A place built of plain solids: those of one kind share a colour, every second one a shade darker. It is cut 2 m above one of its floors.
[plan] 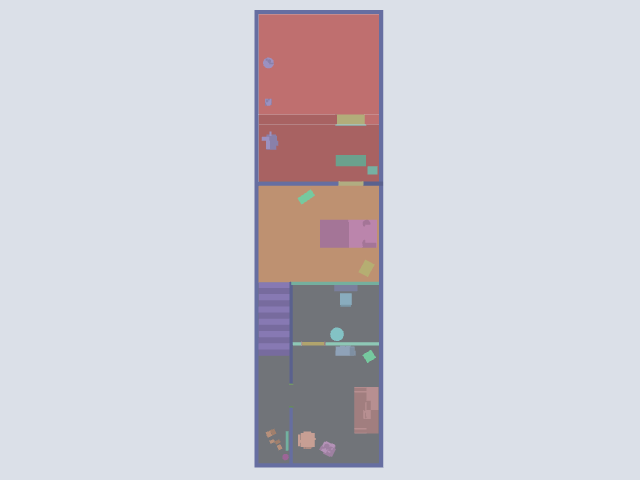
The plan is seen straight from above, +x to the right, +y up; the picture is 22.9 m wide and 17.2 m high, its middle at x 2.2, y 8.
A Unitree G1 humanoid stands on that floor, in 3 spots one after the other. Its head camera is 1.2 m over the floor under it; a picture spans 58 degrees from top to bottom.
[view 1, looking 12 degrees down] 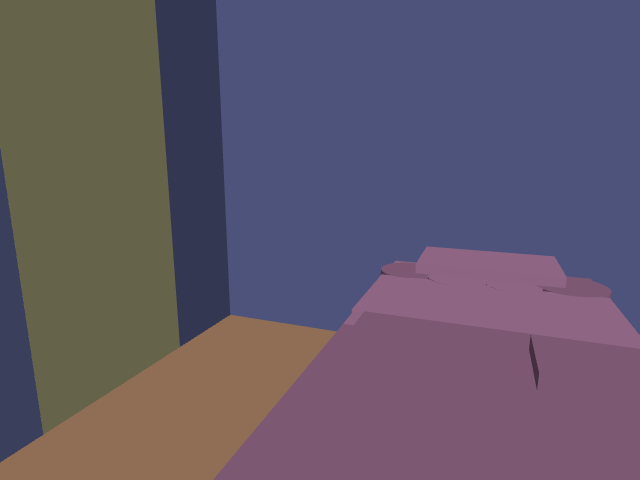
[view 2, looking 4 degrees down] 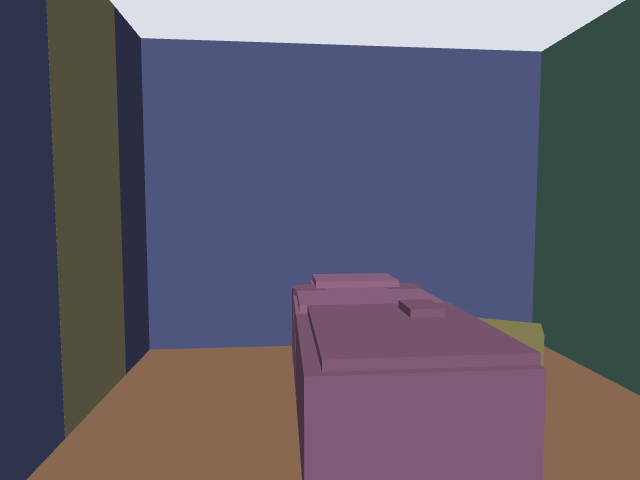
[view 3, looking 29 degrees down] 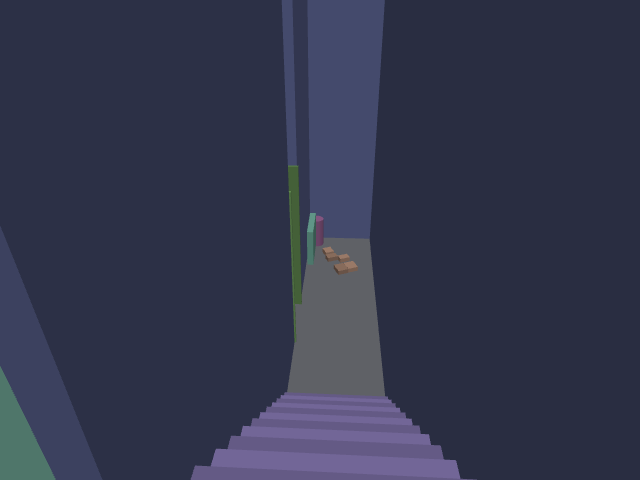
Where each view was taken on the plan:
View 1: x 1.75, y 8.25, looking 21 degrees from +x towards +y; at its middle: wall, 2.81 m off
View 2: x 0.55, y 8.80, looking -5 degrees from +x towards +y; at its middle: wall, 3.79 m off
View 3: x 0.55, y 7.10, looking -87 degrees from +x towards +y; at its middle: umbrella_stand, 7.77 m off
